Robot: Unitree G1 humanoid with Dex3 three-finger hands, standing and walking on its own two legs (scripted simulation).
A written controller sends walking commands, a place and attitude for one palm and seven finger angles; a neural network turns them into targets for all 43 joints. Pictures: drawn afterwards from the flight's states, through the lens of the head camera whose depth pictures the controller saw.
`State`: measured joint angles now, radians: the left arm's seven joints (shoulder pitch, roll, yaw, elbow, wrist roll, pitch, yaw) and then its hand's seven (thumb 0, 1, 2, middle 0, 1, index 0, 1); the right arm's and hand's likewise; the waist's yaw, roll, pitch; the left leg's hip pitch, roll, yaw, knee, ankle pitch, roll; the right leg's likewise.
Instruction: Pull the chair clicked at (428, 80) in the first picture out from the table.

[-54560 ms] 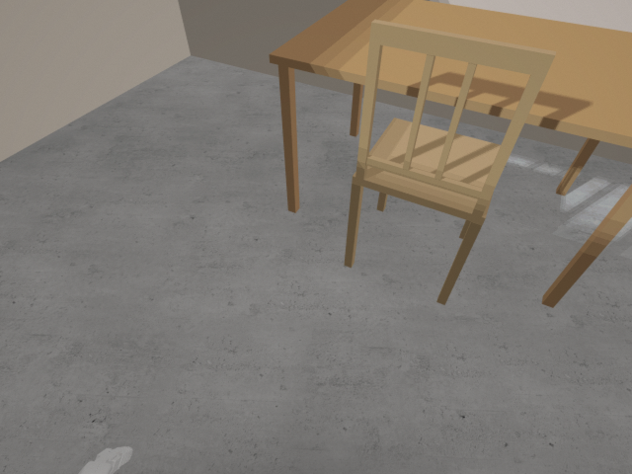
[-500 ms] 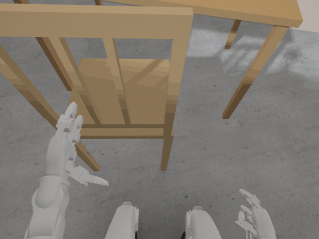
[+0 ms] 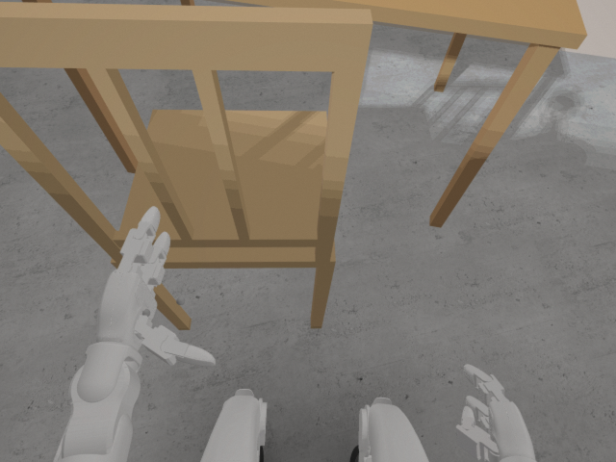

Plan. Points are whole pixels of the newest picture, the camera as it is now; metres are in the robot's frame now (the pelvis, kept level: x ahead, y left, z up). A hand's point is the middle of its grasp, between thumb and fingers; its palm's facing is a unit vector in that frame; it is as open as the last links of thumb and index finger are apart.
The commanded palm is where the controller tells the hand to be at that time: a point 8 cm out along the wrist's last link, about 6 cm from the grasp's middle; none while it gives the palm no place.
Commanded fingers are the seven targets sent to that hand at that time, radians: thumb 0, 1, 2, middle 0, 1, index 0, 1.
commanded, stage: aim the fingers beside a spindle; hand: left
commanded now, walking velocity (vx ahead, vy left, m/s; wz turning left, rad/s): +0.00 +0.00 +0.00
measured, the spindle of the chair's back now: (156, 173) +0.46 +0.22 +0.06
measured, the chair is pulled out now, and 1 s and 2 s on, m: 0.30 0.30 0.30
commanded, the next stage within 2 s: none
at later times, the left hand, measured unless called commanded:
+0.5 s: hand (160, 293) +0.30 +0.19 +0.04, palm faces +0.02 -1.00 -0.07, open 16.9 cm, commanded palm +0.28 +0.24 +0.03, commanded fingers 0.00 -0.50 0.30 -0.06 -0.08 -0.06 -0.08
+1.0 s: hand (167, 301) +0.31 +0.19 +0.01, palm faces +0.02 -1.00 -0.04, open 16.9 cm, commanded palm +0.28 +0.23 +0.03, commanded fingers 0.00 -0.50 0.30 -0.06 -0.08 -0.06 -0.08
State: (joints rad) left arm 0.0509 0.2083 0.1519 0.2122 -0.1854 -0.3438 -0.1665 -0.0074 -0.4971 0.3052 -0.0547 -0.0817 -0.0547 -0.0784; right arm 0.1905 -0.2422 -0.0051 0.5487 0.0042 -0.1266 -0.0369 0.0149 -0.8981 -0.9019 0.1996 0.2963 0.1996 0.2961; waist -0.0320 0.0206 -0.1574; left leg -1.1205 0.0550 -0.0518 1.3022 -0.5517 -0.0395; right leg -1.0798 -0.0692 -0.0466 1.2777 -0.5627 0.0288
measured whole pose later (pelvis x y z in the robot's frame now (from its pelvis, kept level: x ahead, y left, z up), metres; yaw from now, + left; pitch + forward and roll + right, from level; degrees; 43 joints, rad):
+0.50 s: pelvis +0.00 +0.00 +0.00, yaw +0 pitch +21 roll -2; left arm 0.09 0.23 0.19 0.13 -0.19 -0.40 -0.16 -0.01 -0.50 0.31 -0.06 -0.08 -0.06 -0.08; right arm 0.19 -0.23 -0.01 0.56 0.00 -0.13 -0.04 0.01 -0.90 -0.90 0.20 0.30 0.20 0.30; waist -0.03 0.01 -0.15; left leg -1.11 0.06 -0.05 1.30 -0.56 -0.04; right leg -1.06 -0.07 -0.05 1.26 -0.56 0.03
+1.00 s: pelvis -0.01 +0.01 +0.00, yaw +0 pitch +21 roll -2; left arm 0.02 0.23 0.18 0.23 -0.19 -0.33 -0.16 -0.01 -0.50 0.31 -0.06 -0.08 -0.06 -0.08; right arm 0.17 -0.23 0.01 0.54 0.00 -0.12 -0.03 0.01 -0.90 -0.90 0.20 0.30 0.20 0.30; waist -0.03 0.02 -0.15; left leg -1.15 0.05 -0.06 1.33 -0.55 -0.03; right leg -1.10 -0.07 -0.05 1.29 -0.56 0.04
